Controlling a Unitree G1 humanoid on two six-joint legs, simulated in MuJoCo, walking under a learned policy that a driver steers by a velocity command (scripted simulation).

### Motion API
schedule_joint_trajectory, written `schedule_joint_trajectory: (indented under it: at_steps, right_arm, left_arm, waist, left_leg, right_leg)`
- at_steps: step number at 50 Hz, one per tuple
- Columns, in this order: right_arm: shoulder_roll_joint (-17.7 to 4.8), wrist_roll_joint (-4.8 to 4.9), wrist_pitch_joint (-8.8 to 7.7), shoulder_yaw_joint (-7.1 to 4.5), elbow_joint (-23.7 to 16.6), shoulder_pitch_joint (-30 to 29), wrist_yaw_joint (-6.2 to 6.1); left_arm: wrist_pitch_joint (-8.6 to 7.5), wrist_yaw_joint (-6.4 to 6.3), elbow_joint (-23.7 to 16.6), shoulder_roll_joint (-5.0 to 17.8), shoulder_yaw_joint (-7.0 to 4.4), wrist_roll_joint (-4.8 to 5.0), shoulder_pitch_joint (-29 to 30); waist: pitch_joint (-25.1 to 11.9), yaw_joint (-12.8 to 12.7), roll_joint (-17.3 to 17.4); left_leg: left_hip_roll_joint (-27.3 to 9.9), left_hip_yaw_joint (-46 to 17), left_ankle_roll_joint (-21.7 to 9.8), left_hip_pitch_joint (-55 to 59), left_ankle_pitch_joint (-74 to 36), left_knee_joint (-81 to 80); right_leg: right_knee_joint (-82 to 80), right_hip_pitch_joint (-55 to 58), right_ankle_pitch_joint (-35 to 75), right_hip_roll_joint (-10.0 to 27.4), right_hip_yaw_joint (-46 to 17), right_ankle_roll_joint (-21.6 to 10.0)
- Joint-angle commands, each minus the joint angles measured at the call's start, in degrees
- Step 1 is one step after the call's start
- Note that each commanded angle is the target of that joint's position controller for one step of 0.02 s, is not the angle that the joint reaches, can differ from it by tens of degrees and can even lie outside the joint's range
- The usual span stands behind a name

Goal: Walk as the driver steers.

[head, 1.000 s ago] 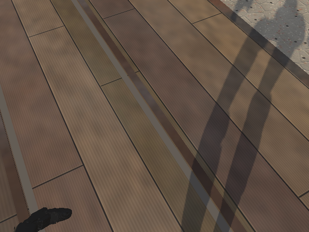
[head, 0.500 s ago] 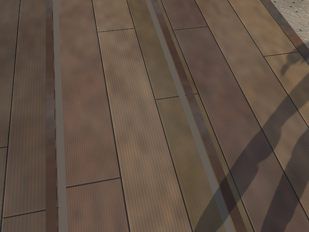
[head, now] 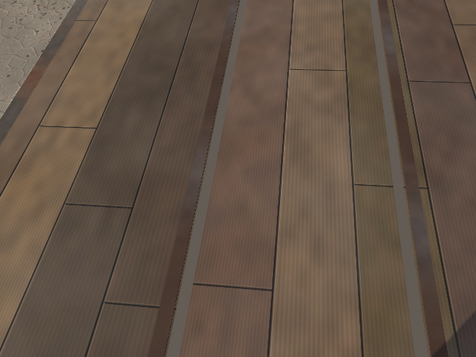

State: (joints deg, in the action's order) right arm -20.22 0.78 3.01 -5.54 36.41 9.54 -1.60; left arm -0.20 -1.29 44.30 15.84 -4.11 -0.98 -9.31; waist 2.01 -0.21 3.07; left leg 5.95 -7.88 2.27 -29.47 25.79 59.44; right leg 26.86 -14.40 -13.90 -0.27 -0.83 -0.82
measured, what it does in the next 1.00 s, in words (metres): walks ahead, turning right: left foot, then right foot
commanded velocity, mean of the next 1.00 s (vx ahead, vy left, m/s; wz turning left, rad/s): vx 0.39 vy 0.00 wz -0.18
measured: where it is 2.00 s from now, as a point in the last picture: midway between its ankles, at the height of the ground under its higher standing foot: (283, 315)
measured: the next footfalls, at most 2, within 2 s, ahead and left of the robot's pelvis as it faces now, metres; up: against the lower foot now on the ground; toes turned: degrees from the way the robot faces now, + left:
left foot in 0.30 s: +0.06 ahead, +0.16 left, +0.00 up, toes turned +5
right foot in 0.78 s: +0.40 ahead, -0.08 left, +0.00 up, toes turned -11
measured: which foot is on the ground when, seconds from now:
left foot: up 0.00-0.28, down 0.30-0.78, up 0.80-1.00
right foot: down 0.00-0.30, up 0.32-0.76, down 0.78-1.00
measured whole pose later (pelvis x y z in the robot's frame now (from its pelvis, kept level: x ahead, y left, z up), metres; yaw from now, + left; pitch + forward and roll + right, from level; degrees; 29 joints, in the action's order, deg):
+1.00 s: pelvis +0.35 -0.01 +0.00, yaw -17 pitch +1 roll +0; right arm -17.8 -0.8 -6.1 -2.6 37.7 9.6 -0.6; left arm -3.0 1.2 40.6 16.4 -3.7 0.6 -15.9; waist 3.1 -1.8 1.7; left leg -6.2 -5.0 2.3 -34.7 16.2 61.5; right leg 21.6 -13.7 -8.5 -7.7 -3.2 -6.7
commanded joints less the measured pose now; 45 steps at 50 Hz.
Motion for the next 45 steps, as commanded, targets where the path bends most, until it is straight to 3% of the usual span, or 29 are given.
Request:
schedule_joint_trajectory:
  at_steps: [1, 4, 6, 8, 11, 13, 14, 15, 16, 17, 18, 19, 21, 22, 24, 28, 31, 33, 36, 37, 38, 39, 40, 41, 42, 43, 44, 45]
  right_arm:
    - [-4.97, 0.27, 0.16, -1.85, -2.89, 2.23, 0.20]
    - [-2.67, 0.47, -1.01, -0.52, -5.39, -3.65, 0.73]
    - [-1.41, 0.03, -1.93, 0.25, -5.60, -4.11, 1.05]
    - [-0.17, -0.16, -2.87, 1.05, -5.16, -3.79, 1.46]
    - [-0.96, 0.18, -3.94, 1.14, -4.17, -2.63, 2.11]
    - [-0.68, 0.42, -4.63, 0.98, -2.15, 1.88, 2.28]
    - [-1.57, 0.57, -4.70, 0.42, -0.26, 6.32, 2.01]
    - [-3.19, 0.59, -4.72, -0.28, 1.19, 12.58, 1.41]
    - [-8.82, -0.58, -4.73, -1.36, 1.39, 18.46, 0.58]
    - [-11.51, -1.43, -5.41, -2.27, 1.49, 18.96, 0.98]
    - [-6.66, -1.01, -6.44, -0.91, 1.23, 15.96, 1.35]
    - [-3.68, -0.64, -7.28, 0.05, 1.20, 12.92, 1.53]
    - [-1.73, -0.64, -8.00, 0.65, 1.28, 8.94, 1.65]
    - [-1.10, -1.16, -8.35, 0.75, 1.38, 8.52, 1.54]
    - [-0.93, -1.64, -8.90, 0.54, 1.99, 8.86, 1.33]
    - [-2.03, -1.36, -9.03, 0.21, 3.31, 8.51, 0.87]
    - [-3.64, -0.75, -8.74, -0.26, 5.18, 10.99, 0.46]
    - [-4.35, -0.19, -8.15, -0.50, 6.40, 12.21, 0.39]
    - [-6.83, 0.01, -6.83, -1.09, 6.75, 11.79, -0.12]
    - [-7.65, -0.04, -6.21, -1.25, 6.60, 11.54, -0.39]
    - [-8.19, 0.16, -5.82, -1.27, 6.34, 10.86, -0.59]
    - [-7.88, 0.05, -6.17, -0.85, 5.62, 10.75, -0.86]
    - [1.68, -2.09, -7.52, 2.15, 2.75, 17.69, 0.43]
    - [-1.29, -0.47, -9.98, 2.25, 2.14, 13.30, 1.18]
    - [-4.75, 1.87, -11.11, 1.23, -0.16, 6.00, 1.63]
    - [-4.24, 1.71, -11.75, 1.64, -1.06, 4.27, 1.43]
    - [-4.01, 0.18, -11.81, 1.48, -0.52, 3.98, 1.01]
    - [-4.51, -0.69, -11.26, 1.04, -0.22, 5.32, 0.90]
  left_arm:
    - [-0.63, -1.21, -4.76, 7.24, -1.20, 1.01, 3.51]
    - [-0.71, -1.54, -3.25, 8.69, -1.55, 0.99, -3.65]
    - [-1.29, -1.13, -2.85, 9.80, -1.83, 1.20, -4.75]
    - [-1.84, -0.42, -2.57, 10.69, -2.04, 1.54, -4.25]
    - [-2.34, 0.84, -1.51, 12.11, -2.38, 2.37, -5.13]
    - [-2.06, 1.68, -0.78, 11.81, -1.98, 3.36, -4.74]
    - [-2.12, 2.02, -0.41, 9.84, -1.21, 3.23, -5.02]
    - [-2.51, 2.50, -0.69, 6.04, 0.18, 2.50, -3.70]
    - [-3.34, 3.08, -3.37, 0.40, 1.93, 0.96, -1.44]
    - [-4.14, 2.52, -4.66, 4.84, 0.57, 2.79, -0.94]
    - [-4.17, 2.41, -4.07, 8.73, -0.64, 3.86, -0.96]
    - [-4.04, 2.60, -3.39, 9.12, -1.00, 4.13, -1.62]
    - [-3.72, 2.42, -2.35, 8.23, -1.24, 3.04, -1.91]
    - [-3.58, 2.54, -1.88, 6.96, -1.04, 2.91, -2.32]
    - [-3.24, 2.73, -1.74, 4.69, -0.53, 2.91, -2.87]
    - [-2.93, 3.33, -4.38, 2.75, 0.42, 2.33, 1.96]
    - [-3.07, 4.51, -7.18, 1.44, 1.35, 2.16, 7.66]
    - [-3.17, 5.33, -8.85, 1.83, 1.39, 2.36, 9.83]
    - [-2.88, 5.91, -10.24, 4.50, 0.21, 2.47, 8.05]
    - [-2.60, 5.79, -9.55, 6.41, -0.80, 2.60, 3.44]
    - [-2.33, 5.31, -7.96, 9.16, -2.30, 2.73, -4.38]
    - [-1.63, 4.15, -5.98, 12.45, -4.04, 2.69, -13.30]
    - [-1.64, 3.26, -5.91, 18.65, -4.96, 2.82, -14.41]
    - [-2.36, 3.19, -7.47, 15.29, -3.86, 2.54, -15.67]
    - [-3.00, 3.27, -6.92, 12.31, -2.99, 1.94, -13.51]
    - [-3.42, 3.22, -7.10, 11.08, -2.56, 2.15, -9.82]
    - [-3.58, 3.15, -7.84, 9.41, -2.03, 2.11, -5.67]
    - [-3.71, 2.91, -8.85, 8.12, -1.57, 1.32, -3.16]
  waist:
    - [-2.65, 0.62, -11.21]
    - [-2.40, -4.13, -12.67]
    - [-2.66, -4.49, -12.41]
    - [-1.61, -4.10, -12.67]
    - [0.41, -3.38, -12.58]
    - [0.69, 0.07, -10.63]
    - [-0.81, 2.34, -9.15]
    - [-4.24, 5.56, -6.60]
    - [-8.84, 7.30, 8.15]
    - [-6.40, 7.64, 10.49]
    - [-1.81, 6.62, 6.44]
    - [1.49, 4.92, 7.46]
    - [4.17, 3.06, 5.92]
    - [3.95, 2.48, 4.93]
    - [2.59, 1.93, 3.10]
    - [4.03, 2.50, 1.73]
    - [6.06, 4.36, 0.32]
    - [6.30, 4.34, 0.09]
    - [1.30, 1.26, 2.75]
    - [-2.27, -1.53, 3.82]
    - [-6.87, -6.02, 3.38]
    - [-11.22, -10.69, 0.31]
    - [-17.60, -3.79, -16.80]
    - [-27.04, -6.88, -11.40]
    - [-17.63, -8.11, -8.22]
    - [-10.71, -5.24, -4.12]
    - [-6.42, -2.40, -1.67]
    - [-5.04, -0.16, -3.10]
  left_leg:
    - [-4.22, 2.16, 2.15, -8.23, -4.70, 9.29]
    - [-5.44, 3.90, 2.59, -11.08, -5.26, 0.25]
    - [-6.49, 4.74, 1.99, -8.01, -4.39, -6.79]
    - [-7.11, 7.14, 0.70, -1.56, -3.79, -14.33]
    - [-6.37, 10.12, -1.56, 8.00, -4.56, -24.10]
    - [-5.05, 11.38, -3.53, 18.66, -11.98, -35.07]
    - [-4.52, 11.15, -4.35, 27.29, -13.21, -37.67]
    - [-9.10, 5.65, -5.46, 37.87, -12.79, -38.16]
    - [-23.61, -13.05, -9.90, 47.99, -10.68, -40.95]
    - [-31.07, -24.67, -17.17, 40.73, -1.90, -45.90]
    - [-28.49, -21.39, -16.86, 37.66, 5.53, -47.59]
    - [-25.18, -16.05, -14.63, 35.67, 6.09, -49.12]
    - [-22.02, -7.09, -11.91, 32.59, -6.00, -51.27]
    - [-20.65, -3.04, -11.04, 31.28, -13.13, -51.55]
    - [-19.86, 2.81, -11.00, 30.70, -23.25, -51.71]
    - [-18.56, 11.09, -10.70, 27.05, -27.86, -53.55]
    - [-20.00, 14.45, -10.51, 27.46, -29.84, -54.16]
    - [-21.23, 15.93, -10.05, 31.44, -34.93, -52.16]
    - [-21.91, 18.34, -8.42, 36.61, -63.59, -41.83]
    - [-21.61, 18.89, -7.80, 37.07, -72.21, -34.35]
    - [-20.49, 19.68, -6.61, 33.19, -73.51, -23.51]
    - [-18.31, 19.52, -4.51, 21.00, -61.86, -8.44]
    - [-7.46, 16.47, -0.57, -5.72, -0.70, 15.30]
    - [-3.27, 2.15, -1.09, -11.57, 8.40, 23.88]
    - [-6.46, 0.63, -2.33, -16.47, 2.97, 23.07]
    - [-9.03, 1.27, -3.18, -15.44, -2.34, 17.55]
    - [-10.92, 1.87, -2.87, -12.46, -4.78, 12.50]
    - [-12.19, 1.49, -2.46, -8.22, -6.78, 9.99]
  right_leg:
    - [-12.07, 7.34, 2.27, 13.55, -10.94, -9.39]
    - [-15.22, 13.64, -9.80, 14.49, -12.97, -10.50]
    - [-16.19, 14.23, -10.58, 15.48, -12.62, -10.76]
    - [-17.22, 10.47, -9.16, 15.31, -10.22, -10.55]
    - [-16.90, 4.72, -7.20, 15.02, -7.97, -10.87]
    - [-13.59, -0.68, -6.42, 14.20, -7.82, -10.28]
    - [-9.95, -5.08, -4.90, 12.87, -7.22, -8.92]
    - [-1.80, -11.50, -6.02, 9.65, -4.24, -5.80]
    - [19.47, -24.31, -14.86, 2.80, 2.83, -0.82]
    - [31.49, -31.30, -20.35, 1.04, -1.34, -0.34]
    - [36.56, -33.77, -16.35, 3.70, -5.26, -1.06]
    - [37.15, -35.06, -10.85, 4.49, -5.81, -1.54]
    - [35.75, -34.45, -2.26, 5.62, -6.56, -0.84]
    - [35.92, -32.94, 1.26, 5.46, -6.43, -0.45]
    - [34.69, -32.24, 5.96, 4.99, -6.02, 0.76]
    - [21.27, -28.21, 15.00, 4.61, -2.78, 2.05]
    - [13.58, -25.72, 17.51, 4.41, 0.79, 0.58]
    - [10.30, -25.73, 15.36, 3.88, 2.08, -1.24]
    - [9.27, -18.62, 7.82, -0.61, 6.51, -4.87]
    - [9.67, -12.55, 5.10, -2.83, 7.74, -6.32]
    - [7.51, -0.72, 6.27, -4.84, 7.82, -8.29]
    - [5.43, 16.36, 7.01, -2.97, 1.77, -10.65]
    - [3.74, 38.73, -0.92, 13.94, -29.61, -21.41]
    - [-7.22, 41.61, -10.32, 19.35, -49.28, -25.37]
    - [-10.46, 35.41, -8.39, 17.64, -41.20, -21.27]
    - [-10.97, 25.86, -4.03, 15.19, -34.07, -19.08]
    - [-11.42, 17.11, 2.35, 12.68, -28.50, -17.53]
    - [-12.62, 11.04, 7.29, 10.70, -24.74, -17.13]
